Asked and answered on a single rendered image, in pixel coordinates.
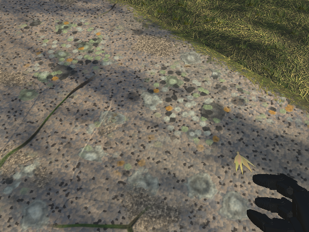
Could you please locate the robot right hand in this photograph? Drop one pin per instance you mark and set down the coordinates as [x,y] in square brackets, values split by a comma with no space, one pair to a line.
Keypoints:
[294,215]

